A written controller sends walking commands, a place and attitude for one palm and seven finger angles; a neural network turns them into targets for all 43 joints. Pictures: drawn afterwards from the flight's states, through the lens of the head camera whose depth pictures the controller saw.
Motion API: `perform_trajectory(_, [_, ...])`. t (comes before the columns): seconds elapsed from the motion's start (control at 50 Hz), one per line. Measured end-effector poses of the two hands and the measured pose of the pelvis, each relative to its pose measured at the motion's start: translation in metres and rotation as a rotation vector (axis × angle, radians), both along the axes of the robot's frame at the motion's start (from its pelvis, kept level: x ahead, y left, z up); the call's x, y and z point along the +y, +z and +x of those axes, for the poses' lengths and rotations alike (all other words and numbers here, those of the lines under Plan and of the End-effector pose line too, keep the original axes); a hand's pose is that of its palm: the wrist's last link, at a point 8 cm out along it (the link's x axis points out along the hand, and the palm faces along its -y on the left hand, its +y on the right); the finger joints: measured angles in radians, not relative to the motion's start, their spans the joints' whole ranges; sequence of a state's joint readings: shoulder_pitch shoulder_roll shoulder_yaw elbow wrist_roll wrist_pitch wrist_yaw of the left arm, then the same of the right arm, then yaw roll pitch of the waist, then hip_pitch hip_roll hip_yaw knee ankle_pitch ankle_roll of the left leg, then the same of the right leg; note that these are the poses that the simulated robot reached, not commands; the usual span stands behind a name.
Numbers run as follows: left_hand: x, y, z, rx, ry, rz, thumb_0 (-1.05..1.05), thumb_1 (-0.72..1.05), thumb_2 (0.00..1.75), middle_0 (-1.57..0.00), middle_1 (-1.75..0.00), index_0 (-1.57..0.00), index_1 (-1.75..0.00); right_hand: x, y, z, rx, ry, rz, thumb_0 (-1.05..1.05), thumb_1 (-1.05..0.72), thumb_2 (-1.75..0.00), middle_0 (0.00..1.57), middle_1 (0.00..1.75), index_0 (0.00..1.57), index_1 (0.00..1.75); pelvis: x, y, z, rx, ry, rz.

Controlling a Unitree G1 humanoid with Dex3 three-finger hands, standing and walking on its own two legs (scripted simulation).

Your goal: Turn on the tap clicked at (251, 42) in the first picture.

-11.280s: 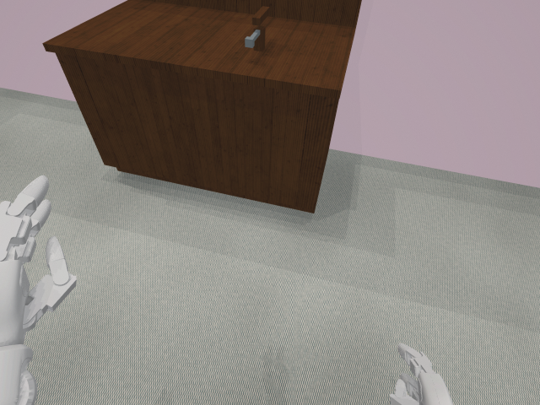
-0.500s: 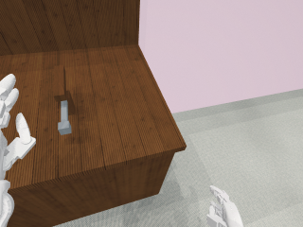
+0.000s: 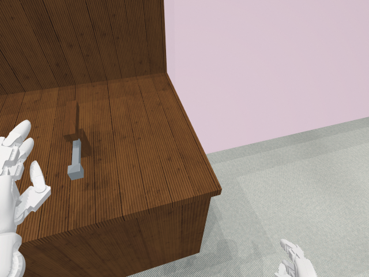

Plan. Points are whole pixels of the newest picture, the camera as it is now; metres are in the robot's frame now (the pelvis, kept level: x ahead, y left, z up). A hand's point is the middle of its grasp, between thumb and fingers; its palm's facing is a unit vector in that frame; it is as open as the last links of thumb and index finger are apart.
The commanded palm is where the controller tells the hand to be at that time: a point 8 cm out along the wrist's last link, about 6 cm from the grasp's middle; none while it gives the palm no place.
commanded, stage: come to a stop and stand still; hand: left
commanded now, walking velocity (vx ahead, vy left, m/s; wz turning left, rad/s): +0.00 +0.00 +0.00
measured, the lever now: (75, 171) +0.34 +0.29 +0.02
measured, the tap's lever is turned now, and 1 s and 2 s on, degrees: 0 0 0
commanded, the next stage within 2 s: look again from close up in 0.12 s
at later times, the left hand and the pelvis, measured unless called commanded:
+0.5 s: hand (34, 182) +0.23 +0.28 +0.14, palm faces +0.30 -0.85 -0.43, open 7.4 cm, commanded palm +0.17 +0.31 +0.17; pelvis +0.01 +0.04 +0.00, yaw -1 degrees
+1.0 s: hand (21, 176) +0.23 +0.29 +0.16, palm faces +0.32 -0.86 -0.40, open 7.4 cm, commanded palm +0.17 +0.33 +0.17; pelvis +0.00 +0.05 +0.00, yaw -1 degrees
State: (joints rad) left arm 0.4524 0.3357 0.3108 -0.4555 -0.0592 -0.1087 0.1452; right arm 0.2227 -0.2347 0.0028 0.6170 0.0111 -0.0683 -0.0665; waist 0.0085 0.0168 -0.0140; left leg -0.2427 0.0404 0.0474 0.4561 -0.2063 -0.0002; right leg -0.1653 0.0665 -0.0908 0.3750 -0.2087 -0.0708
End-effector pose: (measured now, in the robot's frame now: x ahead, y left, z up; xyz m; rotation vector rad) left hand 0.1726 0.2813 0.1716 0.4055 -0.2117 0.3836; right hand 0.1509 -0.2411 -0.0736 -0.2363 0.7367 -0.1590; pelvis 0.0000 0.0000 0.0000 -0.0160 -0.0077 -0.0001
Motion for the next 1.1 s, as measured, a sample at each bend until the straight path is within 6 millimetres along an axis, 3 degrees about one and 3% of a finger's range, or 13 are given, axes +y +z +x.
perform_trajectory(0.12, [0.005, 0.011, 0.012, 0.001, -0.011, 0.090, 0.01, 0.89, 0.90, -0.22, -0.30, -0.21, -0.30, 0.006, 0.001, 0.012, -0.014, 0.021, 0.010, 0.02, -0.90, -0.90, 0.20, 0.30, 0.20, 0.30, 0.000, 0.001, 0.005, 0.006, 0.002, 0.001])
perform_trajectory(0.18, [0.034, 0.042, 0.033, -0.109, 0.015, 0.224, 0.01, 0.89, 0.90, -0.22, -0.30, -0.21, -0.30, 0.012, -0.007, 0.014, 0.023, 0.079, 0.018, 0.01, -0.90, -0.90, 0.20, 0.30, 0.20, 0.30, -0.002, -0.002, -0.004, 0.015, 0.005, -0.001])
perform_trajectory(0.22, [0.043, 0.051, 0.042, -0.144, 0.033, 0.220, 0.01, 0.89, 0.90, -0.22, -0.30, -0.21, -0.30, 0.016, -0.009, 0.015, 0.030, 0.080, 0.049, 0.01, -0.90, -0.90, 0.20, 0.30, 0.20, 0.30, 0.002, -0.002, -0.006, 0.020, -0.014, 0.003])
perform_trajectory(0.26, [0.038, 0.044, 0.044, -0.120, 0.001, 0.195, 0.01, 0.90, 0.90, -0.21, -0.30, -0.21, -0.30, 0.019, -0.009, 0.014, 0.016, 0.058, 0.083, 0.01, -0.90, -0.90, 0.20, 0.30, 0.20, 0.30, 0.009, -0.002, -0.004, 0.025, -0.033, 0.008])
perform_trajectory(0.34, [0.012, 0.009, 0.037, 0.028, -0.133, 0.133, 0.01, 0.90, 0.90, -0.21, -0.30, -0.20, -0.30, 0.027, -0.006, 0.009, -0.004, 0.013, 0.089, 0.01, -0.90, -0.90, 0.20, 0.30, 0.20, 0.30, 0.022, -0.001, 0.002, 0.026, -0.050, 0.012])
perform_trajectory(0.42, [0.017, -0.016, 0.028, 0.114, -0.163, 0.081, 0.01, 0.89, 0.90, -0.22, -0.30, -0.21, -0.30, 0.038, -0.004, 0.005, 0.016, 0.002, 0.052, 0.01, -0.90, -0.90, 0.20, 0.30, 0.20, 0.30, 0.030, -0.002, 0.007, 0.020, -0.038, 0.008])
perform_trajectory(0.48, [0.036, -0.015, 0.026, 0.085, -0.113, 0.081, 0.01, 0.89, 0.90, -0.22, -0.30, -0.22, -0.30, 0.048, -0.004, 0.007, 0.032, 0.026, 0.028, 0.01, -0.90, -0.90, 0.20, 0.30, 0.20, 0.30, 0.035, -0.002, 0.009, 0.013, -0.025, 0.004])
perform_trajectory(0.58, [0.062, 0.003, 0.027, -0.044, -0.039, 0.082, 0.02, 0.89, 0.90, -0.22, -0.30, -0.21, -0.30, 0.067, 0.001, 0.018, 0.015, 0.077, 0.019, 0.02, -0.90, -0.90, 0.20, 0.30, 0.20, 0.30, 0.047, -0.002, 0.011, 0.009, -0.014, -0.006])
perform_trajectory(0.64, [0.067, 0.007, 0.027, -0.088, -0.041, 0.072, 0.01, 0.89, 0.90, -0.22, -0.30, -0.21, -0.30, 0.078, 0.006, 0.028, -0.014, 0.093, 0.023, 0.02, -0.90, -0.90, 0.20, 0.30, 0.20, 0.30, 0.054, -0.002, 0.013, 0.012, -0.014, -0.009])
perform_trajectory(0.82, [0.074, -0.004, 0.034, -0.051, -0.080, 0.056, 0.01, 0.89, 0.90, -0.21, -0.30, -0.21, -0.30, 0.102, 0.017, 0.044, -0.070, 0.122, 0.038, 0.01, -0.90, -0.89, 0.20, 0.30, 0.20, 0.30, 0.063, -0.002, 0.012, 0.012, -0.025, 0.008])
perform_trajectory(0.96, [0.058, 0.005, 0.026, -0.057, -0.111, 0.082, 0.01, 0.90, 0.90, -0.21, -0.30, -0.21, -0.30, 0.097, 0.013, 0.031, -0.056, 0.137, 0.072, 0.01, -0.90, -0.89, 0.20, 0.30, 0.20, 0.30, 0.055, -0.002, 0.004, -0.005, -0.021, 0.002])
perform_trajectory(1.1, [0.045, 0.005, 0.012, -0.021, -0.096, 0.089, 0.01, 0.89, 0.90, -0.22, -0.30, -0.21, -0.30, 0.065, 0.005, 0.008, -0.004, 0.084, 0.062, 0.01, -0.90, -0.89, 0.21, 0.30, 0.20, 0.30, 0.036, -0.001, -0.002, 0.006, -0.018, -0.009])
